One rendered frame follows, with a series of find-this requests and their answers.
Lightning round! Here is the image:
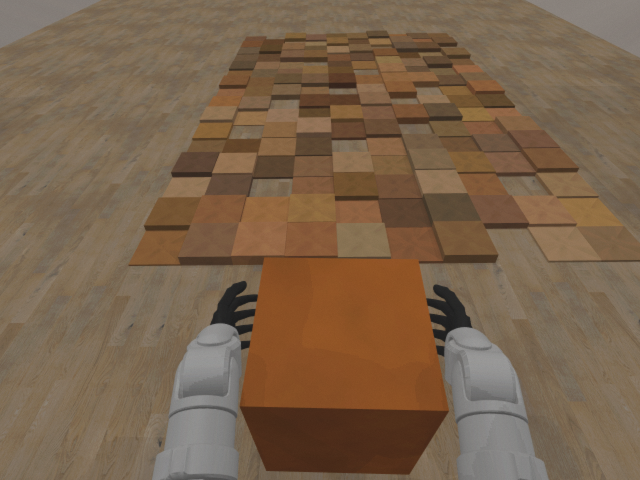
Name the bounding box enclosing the right robot forearm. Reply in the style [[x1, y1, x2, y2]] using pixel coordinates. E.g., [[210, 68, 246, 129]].
[[444, 327, 549, 480]]

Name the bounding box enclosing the carton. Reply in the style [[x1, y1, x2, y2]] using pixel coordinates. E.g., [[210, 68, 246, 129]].
[[240, 257, 449, 475]]

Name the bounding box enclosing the left robot hand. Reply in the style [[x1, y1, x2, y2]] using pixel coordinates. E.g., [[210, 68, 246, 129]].
[[210, 281, 258, 350]]

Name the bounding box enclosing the right robot hand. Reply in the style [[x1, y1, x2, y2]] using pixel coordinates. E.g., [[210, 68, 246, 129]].
[[426, 284, 472, 357]]

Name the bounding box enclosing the left robot forearm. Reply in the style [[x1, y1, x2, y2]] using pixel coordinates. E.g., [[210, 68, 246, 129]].
[[152, 323, 242, 480]]

